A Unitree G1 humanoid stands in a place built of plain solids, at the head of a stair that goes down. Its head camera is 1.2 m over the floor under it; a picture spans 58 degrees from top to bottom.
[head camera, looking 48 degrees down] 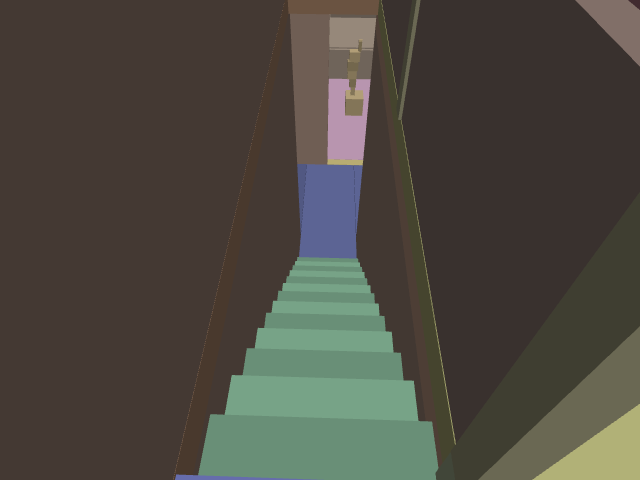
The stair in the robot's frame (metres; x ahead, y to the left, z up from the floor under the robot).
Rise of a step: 0.21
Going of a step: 0.23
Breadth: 0.71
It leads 2 degrees to the right of straight ahead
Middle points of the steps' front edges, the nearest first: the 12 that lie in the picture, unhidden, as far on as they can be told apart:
0.50 0.00 -0.20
0.73 -0.01 -0.41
0.96 -0.02 -0.62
1.18 -0.02 -0.82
1.41 -0.03 -1.03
1.63 -0.04 -1.23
1.86 -0.05 -1.44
2.09 -0.05 -1.65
2.31 -0.06 -1.85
2.54 -0.07 -2.06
2.76 -0.08 -2.27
2.99 -0.08 -2.47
